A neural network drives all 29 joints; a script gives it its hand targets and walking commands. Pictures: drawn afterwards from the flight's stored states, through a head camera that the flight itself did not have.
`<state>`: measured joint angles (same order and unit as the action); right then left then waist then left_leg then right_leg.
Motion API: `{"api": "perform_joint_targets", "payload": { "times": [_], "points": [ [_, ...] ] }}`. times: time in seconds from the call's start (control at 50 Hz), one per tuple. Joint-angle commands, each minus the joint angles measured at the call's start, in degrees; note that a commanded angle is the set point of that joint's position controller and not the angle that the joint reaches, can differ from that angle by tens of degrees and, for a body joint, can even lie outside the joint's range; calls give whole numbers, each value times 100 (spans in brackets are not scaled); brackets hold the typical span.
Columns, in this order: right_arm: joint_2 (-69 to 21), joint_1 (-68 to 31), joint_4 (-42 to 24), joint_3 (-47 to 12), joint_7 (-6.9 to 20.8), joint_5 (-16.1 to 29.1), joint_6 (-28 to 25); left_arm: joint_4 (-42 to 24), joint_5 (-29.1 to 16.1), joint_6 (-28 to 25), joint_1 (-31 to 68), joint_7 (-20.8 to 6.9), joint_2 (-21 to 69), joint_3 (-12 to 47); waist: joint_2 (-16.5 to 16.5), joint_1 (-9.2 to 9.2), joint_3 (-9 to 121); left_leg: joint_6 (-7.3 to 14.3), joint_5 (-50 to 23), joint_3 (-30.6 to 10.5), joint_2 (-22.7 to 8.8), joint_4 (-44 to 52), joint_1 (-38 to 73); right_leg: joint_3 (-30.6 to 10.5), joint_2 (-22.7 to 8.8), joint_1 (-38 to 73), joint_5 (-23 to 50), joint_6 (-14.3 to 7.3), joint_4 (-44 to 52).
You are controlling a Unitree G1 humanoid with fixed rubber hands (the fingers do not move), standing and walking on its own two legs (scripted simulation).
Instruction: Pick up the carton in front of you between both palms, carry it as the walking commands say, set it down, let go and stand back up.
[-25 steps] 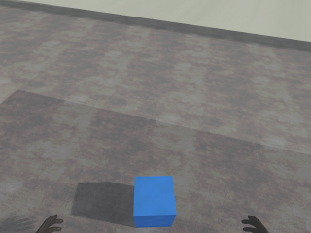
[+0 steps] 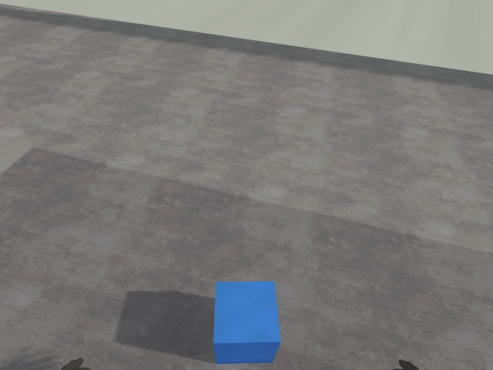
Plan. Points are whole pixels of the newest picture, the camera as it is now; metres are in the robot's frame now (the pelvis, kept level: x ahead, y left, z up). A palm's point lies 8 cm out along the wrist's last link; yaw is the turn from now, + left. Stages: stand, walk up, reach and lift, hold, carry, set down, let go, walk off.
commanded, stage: stand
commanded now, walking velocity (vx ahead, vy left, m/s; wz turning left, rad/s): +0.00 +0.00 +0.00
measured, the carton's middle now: (244, 323) +0.43 -0.02 -0.65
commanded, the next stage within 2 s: none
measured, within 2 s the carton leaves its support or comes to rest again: neither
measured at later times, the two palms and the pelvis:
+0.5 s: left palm out of the picture +0.07 +0.31 -0.10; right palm out of the picture +0.08 -0.30 -0.10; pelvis -0.02 +0.00 +0.00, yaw +0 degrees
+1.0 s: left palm out of the picture +0.07 +0.31 -0.10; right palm out of the picture +0.07 -0.31 -0.10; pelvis -0.02 +0.00 +0.00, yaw +0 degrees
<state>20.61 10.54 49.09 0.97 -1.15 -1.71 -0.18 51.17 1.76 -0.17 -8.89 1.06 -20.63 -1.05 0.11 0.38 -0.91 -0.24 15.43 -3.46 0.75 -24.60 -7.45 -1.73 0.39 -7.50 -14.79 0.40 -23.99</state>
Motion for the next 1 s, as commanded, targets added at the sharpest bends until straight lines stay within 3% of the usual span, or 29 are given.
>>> {"api": "perform_joint_targets", "payload": {
  "times": [0.0,0.98],
  "points": [
    [908,-164,-221,189,-17,4,-73,-217,-7,-71,205,15,-901,-184,-31,5,133,104,-1285,-407,-535,382,-131,-438,-534,67,1157,-116,356],
    [1124,-410,619,79,20,89,-110,619,-87,-92,364,-45,-1137,-101,-31,7,73,143,-1117,-496,-643,694,-79,-531,-652,147,964,-155,663]
  ]
}}
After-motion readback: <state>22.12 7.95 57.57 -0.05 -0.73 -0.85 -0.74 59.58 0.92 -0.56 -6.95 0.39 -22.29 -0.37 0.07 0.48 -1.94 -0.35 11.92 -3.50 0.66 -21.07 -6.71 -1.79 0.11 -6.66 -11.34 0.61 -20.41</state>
